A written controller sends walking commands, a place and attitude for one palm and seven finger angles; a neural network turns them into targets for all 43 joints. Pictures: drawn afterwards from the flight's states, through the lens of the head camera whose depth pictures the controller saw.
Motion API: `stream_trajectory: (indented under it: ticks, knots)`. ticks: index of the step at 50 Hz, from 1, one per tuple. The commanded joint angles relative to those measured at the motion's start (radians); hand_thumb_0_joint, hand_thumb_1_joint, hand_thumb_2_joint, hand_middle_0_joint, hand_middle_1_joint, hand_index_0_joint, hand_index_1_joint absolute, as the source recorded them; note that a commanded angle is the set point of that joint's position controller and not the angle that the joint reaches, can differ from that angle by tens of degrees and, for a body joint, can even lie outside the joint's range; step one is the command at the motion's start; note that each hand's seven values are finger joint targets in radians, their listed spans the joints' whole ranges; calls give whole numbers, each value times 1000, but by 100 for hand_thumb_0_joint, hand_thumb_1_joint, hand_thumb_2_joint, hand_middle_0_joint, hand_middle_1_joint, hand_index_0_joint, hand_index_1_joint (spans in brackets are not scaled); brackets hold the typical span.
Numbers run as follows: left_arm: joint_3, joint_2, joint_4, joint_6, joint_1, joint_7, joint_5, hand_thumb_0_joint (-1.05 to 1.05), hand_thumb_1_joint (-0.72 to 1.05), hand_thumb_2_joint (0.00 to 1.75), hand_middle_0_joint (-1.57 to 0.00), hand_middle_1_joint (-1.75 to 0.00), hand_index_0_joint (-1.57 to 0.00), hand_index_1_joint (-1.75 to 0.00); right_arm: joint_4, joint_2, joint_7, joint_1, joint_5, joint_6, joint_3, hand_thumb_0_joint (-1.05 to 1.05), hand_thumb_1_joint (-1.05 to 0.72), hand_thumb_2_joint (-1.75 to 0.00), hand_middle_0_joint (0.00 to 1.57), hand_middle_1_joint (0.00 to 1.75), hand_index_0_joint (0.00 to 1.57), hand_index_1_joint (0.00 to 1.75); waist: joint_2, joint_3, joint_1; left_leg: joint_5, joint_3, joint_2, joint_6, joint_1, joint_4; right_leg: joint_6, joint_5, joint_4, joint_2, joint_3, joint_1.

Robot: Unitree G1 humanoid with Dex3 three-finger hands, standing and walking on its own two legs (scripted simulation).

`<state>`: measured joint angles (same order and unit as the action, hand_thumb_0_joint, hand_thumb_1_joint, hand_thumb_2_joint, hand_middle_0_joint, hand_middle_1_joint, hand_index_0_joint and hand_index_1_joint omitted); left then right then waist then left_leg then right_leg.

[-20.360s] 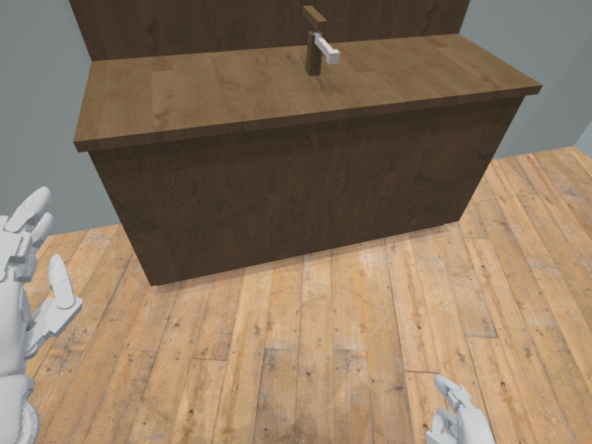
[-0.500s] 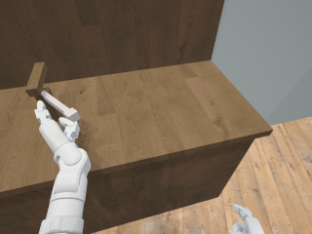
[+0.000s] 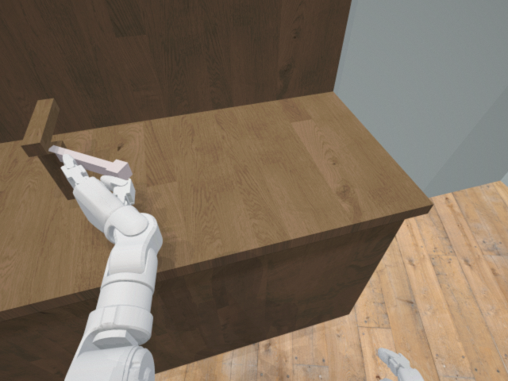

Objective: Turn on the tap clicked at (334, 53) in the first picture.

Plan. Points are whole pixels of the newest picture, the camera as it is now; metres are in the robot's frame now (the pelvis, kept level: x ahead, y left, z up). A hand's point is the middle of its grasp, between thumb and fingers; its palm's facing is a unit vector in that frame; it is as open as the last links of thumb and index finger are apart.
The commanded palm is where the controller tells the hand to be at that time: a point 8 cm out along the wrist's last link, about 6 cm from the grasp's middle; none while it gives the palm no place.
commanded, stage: push the lever round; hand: left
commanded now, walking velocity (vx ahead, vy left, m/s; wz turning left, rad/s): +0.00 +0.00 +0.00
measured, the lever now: (119, 172) +0.42 +0.25 +0.11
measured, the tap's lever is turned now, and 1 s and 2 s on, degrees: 53 76 76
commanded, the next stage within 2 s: lift the hand up off the lever in 0.78 s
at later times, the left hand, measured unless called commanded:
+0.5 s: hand (138, 174) +0.42 +0.22 +0.11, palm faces +0.83 -0.55 -0.08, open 7.7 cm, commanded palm +0.37 +0.22 +0.11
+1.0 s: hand (149, 161) +0.45 +0.21 +0.11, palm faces +0.83 -0.55 -0.09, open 7.6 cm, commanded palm +0.39 +0.21 +0.12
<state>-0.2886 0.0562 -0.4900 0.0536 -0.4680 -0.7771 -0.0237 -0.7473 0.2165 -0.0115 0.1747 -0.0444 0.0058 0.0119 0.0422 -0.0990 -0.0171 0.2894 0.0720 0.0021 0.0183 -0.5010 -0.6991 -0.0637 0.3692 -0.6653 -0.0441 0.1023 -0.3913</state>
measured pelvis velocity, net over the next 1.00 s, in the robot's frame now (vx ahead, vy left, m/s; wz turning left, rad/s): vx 0.01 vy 0.00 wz -0.01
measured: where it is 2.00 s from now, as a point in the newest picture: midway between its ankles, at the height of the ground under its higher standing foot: outside the picture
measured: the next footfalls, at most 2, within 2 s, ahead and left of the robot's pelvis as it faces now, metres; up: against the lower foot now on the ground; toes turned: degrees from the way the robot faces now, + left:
none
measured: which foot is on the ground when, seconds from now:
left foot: down 0.00-1.00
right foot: down 0.00-1.00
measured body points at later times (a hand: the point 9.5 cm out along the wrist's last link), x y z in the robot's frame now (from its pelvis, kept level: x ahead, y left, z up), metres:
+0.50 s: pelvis +0.00 +0.00 +0.00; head +0.02 -0.01 +0.45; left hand +0.37 +0.24 +0.12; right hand +0.13 -0.25 -0.12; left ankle +0.04 +0.13 -0.72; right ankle -0.02 -0.08 -0.72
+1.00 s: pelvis +0.01 +0.00 -0.01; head +0.03 -0.01 +0.44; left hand +0.40 +0.23 +0.12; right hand +0.09 -0.25 -0.14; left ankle +0.04 +0.13 -0.72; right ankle -0.02 -0.08 -0.72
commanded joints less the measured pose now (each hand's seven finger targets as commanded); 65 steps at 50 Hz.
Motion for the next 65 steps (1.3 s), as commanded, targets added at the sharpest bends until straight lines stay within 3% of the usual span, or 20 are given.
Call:
stream_trajectory:
  ticks: [1,5,7,11,12,15,17,19,22,25,32,36,42,46,47,50,52,56,57,65]
  knots:
    - [23,140,182,-57,-445,-25,-49,0,90,90,-15,-15,-15,-15,129,118,-3,-91,-4,45,42,0,-90,-90,20,30,20,30,-35,-272,-15,-189,-24,-17,-37,161,38,35,-267,128,48,-60,37]
    - [3,139,142,-53,-469,-45,-49,0,90,90,-15,-15,-15,-15,125,118,5,-76,-6,44,45,0,-90,-90,20,30,20,30,-58,-279,-14,-189,-26,-19,-37,141,34,39,-280,123,49,-57,41]
    - [-53,187,134,-49,-450,-59,-57,0,90,90,-15,-15,-15,-15,121,124,7,-72,-10,38,50,0,-90,-90,20,30,20,30,-39,-301,3,-212,-26,-20,-36,137,34,37,-308,115,48,-57,59]
    - [-21,149,120,-44,-502,-73,-66,0,90,90,-15,-15,-15,-15,120,120,18,-60,-13,38,50,0,-90,-90,20,30,20,30,-51,-300,-18,-219,-34,-17,-39,134,18,43,-332,111,52,-54,44]
    - [-66,186,101,-40,-469,-78,-69,0,90,90,-15,-15,-15,-15,115,124,16,-56,-14,35,55,0,-90,-90,20,30,20,30,-51,-301,-3,-222,-32,-18,-38,125,21,42,-335,111,50,-54,52]
    - [-28,156,98,-40,-528,-80,-76,0,90,90,-15,-15,-15,-15,117,120,21,-52,-14,37,52,0,-90,-90,20,30,20,30,-67,-291,-22,-208,-33,-18,-40,113,18,45,-327,108,53,-55,38]
    - [-70,203,76,-43,-537,-81,-85,0,90,90,-15,-15,-15,-15,107,125,18,-49,-12,34,56,0,-90,-90,20,30,20,30,-48,-275,-18,-190,-29,-16,-40,106,22,41,-289,112,49,-56,21]
    - [-3,148,101,-59,-621,-81,-96,0,90,90,-15,-15,-15,-15,107,117,23,-48,-14,41,54,0,-90,-90,20,30,20,30,-24,-292,-41,-193,-29,-14,-41,136,13,39,-275,104,46,-54,-9]
    - [-30,165,97,-71,-599,-86,-104,0,90,90,-15,-15,-15,-15,100,120,27,-33,-19,46,60,0,-90,-90,20,30,20,30,0,-324,-27,-216,-23,-13,-36,150,9,32,-281,89,38,-48,-9]
    - [27,102,82,-75,-630,-86,-102,0,90,90,-15,-15,-15,-15,100,115,34,-28,-21,50,58,0,-90,-90,20,30,20,30,-14,-335,-43,-230,-21,-12,-34,161,0,33,-288,77,37,-41,-27]
    - [-46,169,-6,-66,-695,-105,-109,0,90,90,-15,-15,-15,-15,80,125,32,-10,-25,48,62,0,-90,-90,20,30,20,30,-28,-321,-43,-189,-16,-14,-34,122,6,34,-245,79,35,-45,-45]
    - [-9,132,-50,-64,-750,-110,-122,0,90,90,-15,-15,-15,-15,76,120,41,7,-31,47,58,0,-90,-90,20,30,20,30,-28,-325,-64,-197,-21,-14,-35,120,-8,36,-256,70,35,-42,-66]
    - [-80,186,-81,-66,-712,-121,-129,0,90,90,-15,-15,-15,-15,76,128,48,36,-37,39,67,0,-90,-90,20,30,20,30,-37,-370,-48,-236,-21,-15,-34,107,-21,39,-311,53,33,-41,-40]
    - [-56,170,-49,-72,-750,-120,-131,0,90,90,-15,-15,-15,-15,87,124,54,44,-36,38,67,0,-90,-90,20,30,20,30,-35,-376,-58,-240,-32,-13,-38,109,-24,42,-331,56,34,-45,-26]
    - [-98,208,-47,-70,-708,-122,-132,0,90,90,-15,-15,-15,-15,86,129,52,44,-36,37,72,0,-90,-90,20,30,20,30,-13,-385,-39,-251,-28,-13,-36,117,-19,37,-327,56,31,-43,-19]
    - [-45,163,6,-69,-737,-117,-129,0,90,90,-15,-15,-15,-15,95,123,57,41,-34,38,69,0,-90,-90,20,30,20,30,-8,-388,-51,-268,-33,-11,-35,136,-20,38,-344,57,30,-41,-11]
    - [-78,194,-2,-58,-689,-118,-130,0,90,90,-15,-15,-15,-15,90,129,55,36,-33,38,72,0,-90,-90,20,30,20,30,-1,-367,-36,-263,-28,-10,-34,131,-10,34,-333,64,28,-40,-7]
    - [-32,152,0,-38,-714,-114,-118,0,90,90,-15,-15,-15,-15,94,126,53,22,-29,43,66,0,-90,-90,20,30,20,30,-37,-325,-56,-225,-36,-12,-40,121,2,41,-311,86,31,-43,-10]
    - [-74,191,-10,-33,-703,-118,-119,0,90,90,-15,-15,-15,-15,87,130,49,22,-29,43,68,0,-90,-90,20,30,20,30,-37,-314,-44,-214,-34,-13,-39,117,13,39,-297,92,31,-41,-7]
    - [-47,168,13,-6,-707,-120,-124,0,90,90,-15,-15,-15,-15,95,118,48,8,-29,45,62,0,-90,-90,20,30,20,30,-25,-333,-41,-231,-44,-13,-38,135,21,40,-321,96,35,-45,17]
